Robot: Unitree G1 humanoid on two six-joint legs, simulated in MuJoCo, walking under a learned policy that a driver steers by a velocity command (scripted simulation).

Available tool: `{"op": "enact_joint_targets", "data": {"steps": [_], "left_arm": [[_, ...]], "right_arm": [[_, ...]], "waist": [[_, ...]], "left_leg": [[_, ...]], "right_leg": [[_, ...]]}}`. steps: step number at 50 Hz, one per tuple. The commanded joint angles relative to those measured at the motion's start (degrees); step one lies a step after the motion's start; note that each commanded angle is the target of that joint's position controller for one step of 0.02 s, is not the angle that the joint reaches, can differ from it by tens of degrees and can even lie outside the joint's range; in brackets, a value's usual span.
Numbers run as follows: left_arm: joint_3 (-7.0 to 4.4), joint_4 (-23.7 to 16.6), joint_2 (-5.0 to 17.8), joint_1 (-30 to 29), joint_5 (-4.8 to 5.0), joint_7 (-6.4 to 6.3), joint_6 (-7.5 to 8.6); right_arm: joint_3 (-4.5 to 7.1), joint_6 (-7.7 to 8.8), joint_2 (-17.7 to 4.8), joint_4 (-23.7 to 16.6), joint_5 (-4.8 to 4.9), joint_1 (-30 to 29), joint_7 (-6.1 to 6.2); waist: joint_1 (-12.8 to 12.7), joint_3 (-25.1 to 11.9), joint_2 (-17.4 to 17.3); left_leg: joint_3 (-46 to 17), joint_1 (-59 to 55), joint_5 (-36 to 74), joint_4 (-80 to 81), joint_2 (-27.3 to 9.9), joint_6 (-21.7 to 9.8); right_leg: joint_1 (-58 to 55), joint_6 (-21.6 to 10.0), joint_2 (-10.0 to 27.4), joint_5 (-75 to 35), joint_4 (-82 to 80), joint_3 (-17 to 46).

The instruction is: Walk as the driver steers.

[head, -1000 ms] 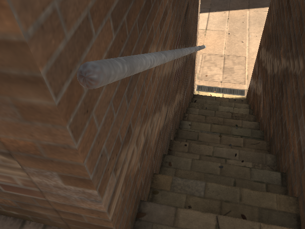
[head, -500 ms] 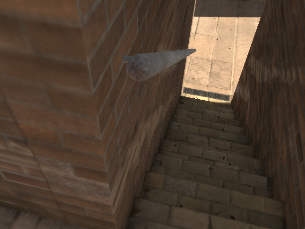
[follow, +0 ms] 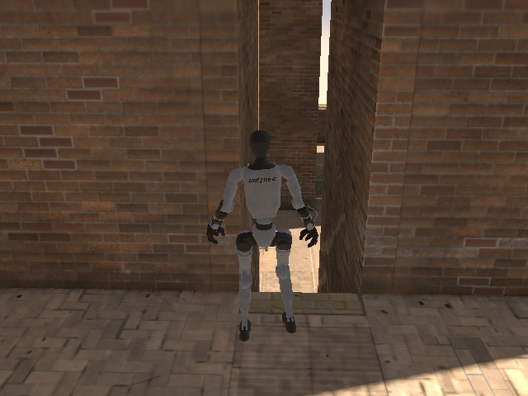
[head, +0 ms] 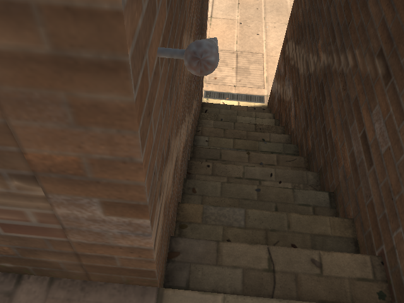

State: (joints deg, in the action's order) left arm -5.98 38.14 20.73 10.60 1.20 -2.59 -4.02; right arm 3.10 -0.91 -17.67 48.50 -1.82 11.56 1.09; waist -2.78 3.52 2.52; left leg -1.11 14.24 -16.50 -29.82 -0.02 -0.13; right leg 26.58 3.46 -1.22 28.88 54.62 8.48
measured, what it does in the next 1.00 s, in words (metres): steps to the right, turning right: right foot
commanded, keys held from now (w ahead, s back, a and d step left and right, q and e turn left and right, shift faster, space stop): w+e+shift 0.34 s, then w+shift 0.32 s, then w+q+shift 0.24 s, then q+shift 0.10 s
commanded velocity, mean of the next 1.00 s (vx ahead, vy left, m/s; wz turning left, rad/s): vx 0.15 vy -0.22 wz -0.34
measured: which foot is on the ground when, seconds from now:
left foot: down 0.00-0.50, up 0.52-1.00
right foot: up 0.00-0.50, down 0.52-1.00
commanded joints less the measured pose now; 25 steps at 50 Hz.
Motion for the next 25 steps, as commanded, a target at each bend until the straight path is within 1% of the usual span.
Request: {"op": "enact_joint_targets", "data": {"steps": [1, 2, 3, 4, 5, 6, 7, 8, 9, 10, 11, 12, 13, 14, 15, 16, 17, 18, 19, 20, 21, 22, 23, 24, 25], "left_arm": [[-2.25, -3.7, 6.5, 1.9, -0.16, -0.22, -0.66], [-2.05, -3.8, 6.0, 2.5, -0.43, -0.32, -0.83], [-2.07, -4.3, 5.8, 2.4, -0.57, -0.23, -0.51], [-1.61, -5.4, 4.7, 0.8, -0.64, 0.20, -0.06], [-1.84, -5.7, 4.7, 0.5, -0.66, 0.51, 0.04], [-1.53, -6.0, 5.0, -0.5, -0.61, 1.39, -0.23], [-1.28, -6.6, 4.7, -1.8, -0.58, 2.52, -0.74], [-0.84, -7.8, 3.9, -1.9, -0.38, 3.35, -1.15], [-0.78, -8.3, 3.5, -0.9, -0.50, 3.91, -1.15], [-0.43, -9.3, 3.2, -1.2, -0.81, 4.65, -1.03], [-0.23, -10.1, 2.7, -1.8, -1.06, 5.13, -0.79], [-0.20, -10.2, 2.3, -1.1, -1.12, 5.52, -0.78], [-0.36, -9.8, 2.5, 0.5, -0.99, 5.72, -0.67], [-0.41, -10.7, 2.3, 1.3, -0.57, 5.69, -0.55], [0.51, -10.8, 0.4, 0.2, -0.90, 5.90, -0.44], [0.57, -11.5, 0.4, -1.3, -1.02, 5.84, -0.17], [0.30, -11.4, 0.8, 0.0, -0.31, 6.54, 0.10], [0.56, -11.6, -0.5, -0.7, -0.13, 6.54, -0.07], [0.90, -11.5, -0.9, -1.4, -0.69, 6.66, -0.38], [0.70, -11.9, -0.7, -1.1, -0.62, 6.70, -0.59], [0.78, -11.7, -0.7, -0.6, -0.59, 7.06, -0.75], [0.42, -10.9, 0.4, 1.1, 0.22, 7.55, -1.36], [-0.07, -8.3, 0.7, 5.8, 0.58, 7.66, -1.29], [-0.46, -5.1, 1.0, 13.7, 0.78, 7.52, -0.98], [-1.59, -2.0, 3.1, 18.2, 0.35, 6.78, -0.79]], "right_arm": [[2.15, 2.19, -10.3, -6.0, -0.37, -6.8, 0.63], [1.79, 2.44, -9.5, -6.0, 0.08, -5.8, 1.35], [1.60, 2.22, -9.1, -5.8, 0.25, -4.1, 2.08], [1.37, 2.14, -8.7, -5.8, 0.23, -2.2, 3.32], [1.19, 2.07, -8.5, -5.5, 0.05, -0.2, 3.83], [1.24, 1.40, -9.2, -5.5, -0.38, 1.0, 3.66], [1.28, 1.40, -9.0, -5.0, -0.11, 2.7, 3.40], [1.60, 1.24, -10.1, -4.5, 0.25, 3.7, 3.29], [2.15, 1.16, -11.1, -4.2, 0.26, 4.2, 3.04], [2.52, 1.11, -12.0, -4.2, 0.43, 4.3, 3.20], [3.02, 1.41, -12.7, -4.0, 0.54, 5.0, 3.56], [3.10, 1.55, -12.7, -4.2, 0.84, 4.4, 4.31], [3.21, 1.83, -12.4, -4.5, 0.56, 4.0, 4.67], [3.35, 1.60, -13.0, -4.8, 0.67, 3.2, 4.72], [3.70, 1.19, -13.3, -4.8, -0.02, 3.0, 4.91], [4.02, 0.97, -14.1, -4.4, 0.49, 4.3, 4.98], [4.60, 0.54, -14.4, -4.1, 0.44, 4.1, 4.70], [5.13, 0.72, -15.3, -4.3, 0.81, 4.0, 4.56], [5.47, 0.72, -15.7, -3.8, 0.91, 4.5, 4.75], [6.04, 1.00, -16.6, -3.6, 1.76, 4.8, 4.89], [6.33, 1.21, -17.2, -3.9, 2.52, 4.3, 4.89], [5.85, 0.61, -16.1, -5.1, 3.70, 1.1, 5.43], [6.11, -0.02, -16.5, -5.5, 3.74, -0.8, 5.80], [6.00, 0.29, -15.5, -5.8, 5.02, -2.9, 5.68], [4.92, 0.88, -12.1, -5.2, 5.03, -1.7, 5.51]], "waist": [[-0.5, -1.9, -8.6], [0.1, -1.9, -8.8], [0.7, -2.2, -9.6], [2.7, -2.7, -10.3], [3.8, -3.5, -11.3], [5.1, -2.8, -11.0], [6.2, -2.2, -10.4], [6.2, -1.5, -9.4], [5.7, -2.0, -11.3], [5.6, -1.9, -11.1], [5.6, -2.2, -11.3], [5.0, -2.5, -10.7], [4.2, -2.7, -11.9], [3.9, -2.4, -12.2], [4.4, -2.1, -12.5], [4.7, -1.7, -11.9], [4.3, -1.8, -13.4], [4.5, -1.6, -14.4], [4.3, -1.9, -14.1], [3.3, -1.8, -15.2], [2.8, -2.1, -15.4], [0.3, -3.7, -17.1], [-1.9, -5.4, -18.3], [-6.3, -6.7, -15.0], [-8.4, -7.5, -9.3]], "left_leg": [[-12.3, -1.7, 10.5, 12.5, -18.1, -7.6], [-9.5, -2.9, 14.9, 11.5, -17.2, -6.9], [-7.3, -5.0, 17.0, 11.1, -16.6, -6.5], [-5.0, -8.1, 20.6, 11.3, -17.2, -7.3], [-4.7, -11.1, 20.1, 11.3, -17.9, -8.0], [-5.3, -12.3, 16.6, 13.3, -19.2, -9.0], [-6.8, -15.0, 14.5, 14.2, -20.8, -9.6], [-7.5, -15.8, 14.9, 14.3, -22.5, -9.8], [-6.1, -16.1, 16.7, 13.6, -22.7, -9.2], [-4.6, -16.2, 17.2, 14.1, -23.3, -8.9], [-3.6, -16.5, 17.4, 14.1, -24.0, -8.8], [-2.4, -16.7, 16.6, 14.2, -24.3, -8.5], [-0.8, -16.1, 16.3, 13.9, -24.4, -8.1], [1.3, -14.1, 17.9, 13.9, -24.3, -8.1], [3.0, -12.8, 18.9, 15.1, -24.7, -8.4], [4.0, -13.2, 19.3, 14.6, -25.0, -7.9], [5.9, -14.5, 19.5, 14.7, -23.9, -6.9], [7.6, -13.6, 22.2, 13.6, -23.6, -7.1], [8.3, -12.5, 23.2, 13.3, -23.8, -7.3], [8.4, -12.6, 24.3, 12.3, -24.1, -7.2], [8.6, -11.5, 25.4, 11.7, -24.7, -7.0], [9.3, -10.0, 27.6, 11.7, -25.1, -7.0], [10.6, -8.3, 28.4, 9.8, -24.0, -6.1], [12.8, -6.8, 27.4, 2.3, -21.6, -5.4], [15.5, -2.5, 26.8, -10.3, -16.0, -3.9]], "right_leg": [[9.0, 0.5, 2.5, -3.3, 15.6, 2.6], [9.2, 1.3, 2.6, -6.5, 16.1, 2.4], [9.8, 2.1, 2.6, -9.4, 15.1, 1.2], [11.1, 3.2, 3.0, -10.7, 14.5, -1.0], [11.9, 4.0, 3.7, -11.9, 12.1, -1.2], [12.7, 4.1, 4.1, -11.8, 10.3, -2.7], [15.8, 3.8, 5.1, -11.3, 9.2, -2.8], [16.6, 3.2, 5.9, -10.7, 7.8, -1.6], [16.4, 2.8, 6.5, -10.4, 6.3, -1.4], [16.4, 2.5, 7.1, -10.5, 5.8, -2.0], [16.6, 2.3, 7.6, -10.9, 5.8, -2.4], [16.8, 2.7, 7.8, -12.3, 5.4, -2.4], [15.6, 2.8, 8.5, -12.6, 4.7, -2.8], [13.1, 3.1, 8.8, -12.1, 4.2, -4.0], [11.8, 2.8, 8.9, -10.0, 3.6, -5.9], [11.0, 2.4, 9.6, -8.6, 2.7, -6.8], [11.3, 1.8, 9.8, -8.7, 0.8, -6.8], [9.6, 1.8, 9.6, -7.8, -1.0, -7.9], [7.2, 1.4, 9.3, -7.4, -3.2, -8.6], [5.9, 0.9, 9.4, -7.6, -4.5, -8.9], [3.1, 0.3, 8.5, -6.0, -7.1, -9.9], [-3.3, -0.6, 7.8, -5.9, -8.9, -11.9], [-9.2, -1.5, 6.5, -5.7, -12.1, -13.2], [-17.6, -3.6, 3.6, -11.0, -22.4, -16.5], [-26.0, -6.4, -0.9, -13.9, -28.8, -17.5]]}}
Keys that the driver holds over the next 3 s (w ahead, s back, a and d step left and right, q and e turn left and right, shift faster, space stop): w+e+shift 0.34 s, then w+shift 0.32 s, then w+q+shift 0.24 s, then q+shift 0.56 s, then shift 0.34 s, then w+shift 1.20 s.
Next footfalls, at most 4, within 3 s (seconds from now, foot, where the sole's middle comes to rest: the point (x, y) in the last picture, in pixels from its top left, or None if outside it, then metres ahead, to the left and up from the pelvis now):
0.52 right None -0.03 -0.27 -0.77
1.20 left None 0.24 -0.23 -0.77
1.48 right None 0.31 -0.48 -0.77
1.80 left None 0.22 -0.22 -0.77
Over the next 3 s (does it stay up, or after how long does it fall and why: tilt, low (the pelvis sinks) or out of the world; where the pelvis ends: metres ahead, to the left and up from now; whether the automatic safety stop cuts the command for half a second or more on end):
stays up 0.58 -0.39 -0.22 its command is cut before an obstacle from the start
